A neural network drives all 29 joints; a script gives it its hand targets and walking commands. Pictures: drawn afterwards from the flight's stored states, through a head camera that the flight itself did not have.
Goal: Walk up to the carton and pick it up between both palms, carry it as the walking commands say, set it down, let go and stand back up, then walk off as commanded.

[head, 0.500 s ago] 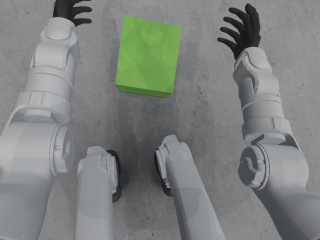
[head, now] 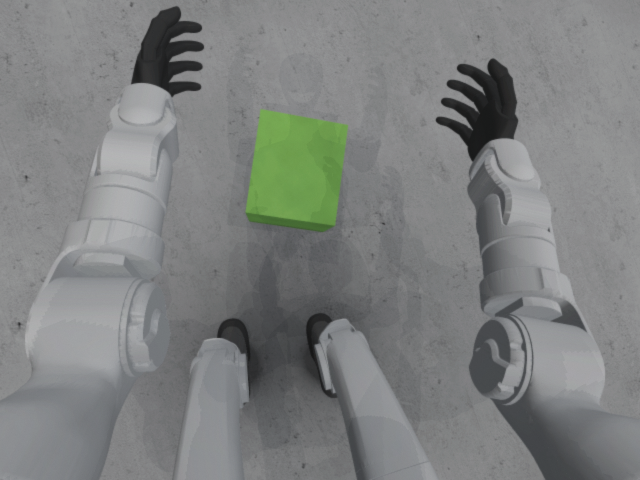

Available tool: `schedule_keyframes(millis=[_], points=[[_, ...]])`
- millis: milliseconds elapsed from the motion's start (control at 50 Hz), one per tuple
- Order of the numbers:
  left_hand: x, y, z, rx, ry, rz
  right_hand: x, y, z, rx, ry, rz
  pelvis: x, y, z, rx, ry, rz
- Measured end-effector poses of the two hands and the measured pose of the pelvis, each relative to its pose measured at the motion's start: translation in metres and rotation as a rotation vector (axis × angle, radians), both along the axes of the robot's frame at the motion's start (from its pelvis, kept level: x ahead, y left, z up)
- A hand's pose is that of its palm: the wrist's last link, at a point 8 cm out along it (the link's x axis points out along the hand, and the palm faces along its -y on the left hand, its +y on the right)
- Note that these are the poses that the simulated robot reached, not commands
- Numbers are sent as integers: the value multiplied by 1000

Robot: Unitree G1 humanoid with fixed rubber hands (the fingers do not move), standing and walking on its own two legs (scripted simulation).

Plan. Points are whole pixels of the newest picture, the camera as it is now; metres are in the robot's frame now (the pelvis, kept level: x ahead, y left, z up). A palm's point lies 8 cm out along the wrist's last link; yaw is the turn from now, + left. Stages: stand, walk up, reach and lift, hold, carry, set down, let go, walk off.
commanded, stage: set down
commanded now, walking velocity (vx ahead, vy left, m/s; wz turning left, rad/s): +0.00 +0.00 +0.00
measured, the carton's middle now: (294, 176) +0.53 -0.09 -0.55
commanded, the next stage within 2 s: let go in 0.14 s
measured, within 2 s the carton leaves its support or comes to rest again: neither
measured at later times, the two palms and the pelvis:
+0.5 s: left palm (110, 195) +0.43 +0.13 -0.04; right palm (527, 188) +0.38 -0.26 -0.03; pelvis +0.05 -0.01 +0.08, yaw +2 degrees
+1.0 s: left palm out of the picture +0.29 +0.23 +0.05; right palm (596, 342) +0.26 -0.23 +0.07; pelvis +0.08 +0.00 +0.13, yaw +1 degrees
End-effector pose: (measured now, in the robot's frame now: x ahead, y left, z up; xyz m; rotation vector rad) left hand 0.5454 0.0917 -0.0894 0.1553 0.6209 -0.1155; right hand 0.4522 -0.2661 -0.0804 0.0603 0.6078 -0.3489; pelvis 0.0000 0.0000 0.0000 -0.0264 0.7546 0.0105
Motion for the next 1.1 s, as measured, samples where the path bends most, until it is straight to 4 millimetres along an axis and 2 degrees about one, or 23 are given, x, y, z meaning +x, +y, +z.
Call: schedule_keyframes(millis=[120,260,320,420,500,640,840,960,1100], points=[[0,-2,21,3,16,-1,0,5,19,-6,17,12,9,0,23,3,-3,5],[-17,2,20,47,34,36,-4,14,21,-41,60,84,20,-2,40,5,-7,9],[-36,8,17,73,42,60,-14,15,22,-65,83,129,25,-4,48,8,-18,9],[-82,26,24,97,66,121,-43,11,33,-89,128,206,37,-8,63,17,-63,10],[-117,41,45,97,78,165,-69,5,54,-91,158,260,45,-12,76,23,-124,13],[-160,62,88,84,87,188,-110,0,98,-99,182,309,59,-15,98,33,-290,18],[-222,101,124,77,104,191,-173,24,131,-82,200,316,77,-10,121,32,-529,9],[-250,127,139,88,114,179,-193,38,145,-84,187,315,84,-2,130,29,-649,8],[-280,151,152,102,135,173,-203,47,151,-94,190,327,86,11,135,29,-749,-2]])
